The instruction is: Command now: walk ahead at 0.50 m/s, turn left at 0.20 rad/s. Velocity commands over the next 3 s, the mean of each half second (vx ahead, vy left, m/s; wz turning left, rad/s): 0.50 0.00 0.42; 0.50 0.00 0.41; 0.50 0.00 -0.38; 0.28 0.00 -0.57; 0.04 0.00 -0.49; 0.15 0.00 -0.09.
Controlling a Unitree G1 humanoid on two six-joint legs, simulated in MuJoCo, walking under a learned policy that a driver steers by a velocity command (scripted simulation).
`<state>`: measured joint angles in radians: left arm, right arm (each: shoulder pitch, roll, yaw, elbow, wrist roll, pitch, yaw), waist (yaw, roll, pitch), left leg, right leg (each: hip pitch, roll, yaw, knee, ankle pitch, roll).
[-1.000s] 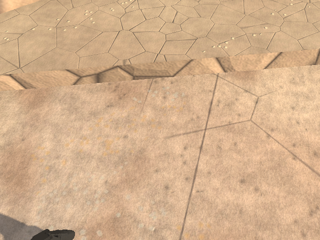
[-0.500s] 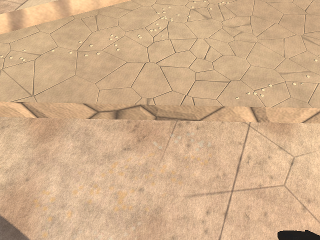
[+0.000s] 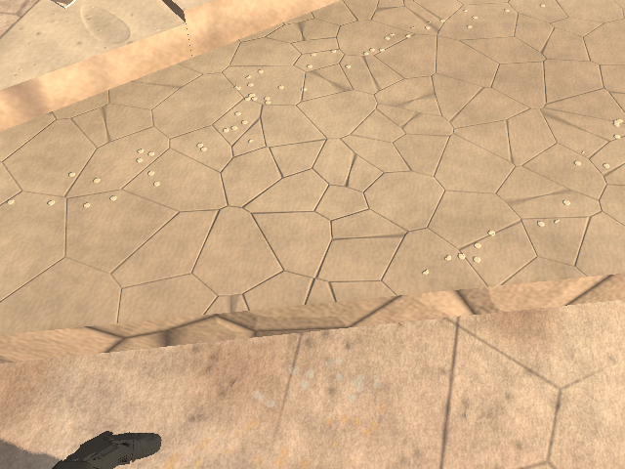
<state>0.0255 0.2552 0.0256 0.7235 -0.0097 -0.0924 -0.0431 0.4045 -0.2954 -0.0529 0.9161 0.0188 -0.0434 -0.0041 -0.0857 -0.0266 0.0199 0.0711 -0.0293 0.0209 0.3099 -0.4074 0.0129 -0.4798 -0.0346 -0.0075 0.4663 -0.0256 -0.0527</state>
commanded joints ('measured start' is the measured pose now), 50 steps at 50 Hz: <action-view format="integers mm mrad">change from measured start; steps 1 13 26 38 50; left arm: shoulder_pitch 399 161 200 93 -139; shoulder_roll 273 138 248 127 68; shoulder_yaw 96 65 102 53 8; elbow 32 81 120 8 -75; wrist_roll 17 27 -18 32 -10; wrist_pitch -11 -35 43 -10 -27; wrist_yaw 26 38 69 52 -3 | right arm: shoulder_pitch -38 -147 -181 -169 64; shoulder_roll -93 -50 -122 -159 -114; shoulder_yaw -5 -26 -63 -65 -18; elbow -85 -137 -233 -259 -143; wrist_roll -32 7 6 -4 -32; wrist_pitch -6 15 11 -30 53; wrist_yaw -8 1 56 -1 -36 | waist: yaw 235 80 -3 95 -28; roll -47 -36 -48 64 179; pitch -308 26 -71 -53 -66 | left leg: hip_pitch -317 -742 -426 -270 249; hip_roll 125 179 -3 160 238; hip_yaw -47 -133 101 -287 -267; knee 580 689 288 -91 110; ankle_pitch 466 298 232 585 1095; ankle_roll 77 -20 128 268 169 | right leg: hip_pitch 648 350 568 -117 -288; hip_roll -208 -216 -234 -55 40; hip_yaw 228 -7 -233 55 -97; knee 36 -363 98 469 203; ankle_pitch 5 57 721 -154 -297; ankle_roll -109 -134 -35 121 40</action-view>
